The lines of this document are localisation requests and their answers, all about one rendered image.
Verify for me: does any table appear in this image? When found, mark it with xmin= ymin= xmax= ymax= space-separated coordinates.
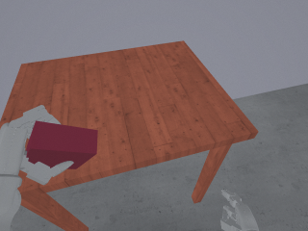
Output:
xmin=0 ymin=40 xmax=259 ymax=231

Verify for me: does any left robot hand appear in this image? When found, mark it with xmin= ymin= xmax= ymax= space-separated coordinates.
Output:
xmin=0 ymin=105 xmax=74 ymax=186

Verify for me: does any sponge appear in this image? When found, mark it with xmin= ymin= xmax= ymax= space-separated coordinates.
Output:
xmin=26 ymin=120 xmax=98 ymax=169

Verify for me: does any right robot hand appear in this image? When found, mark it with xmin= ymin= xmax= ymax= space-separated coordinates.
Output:
xmin=220 ymin=189 xmax=259 ymax=231

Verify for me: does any left robot forearm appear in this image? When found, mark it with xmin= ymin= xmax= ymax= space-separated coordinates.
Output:
xmin=0 ymin=174 xmax=22 ymax=231

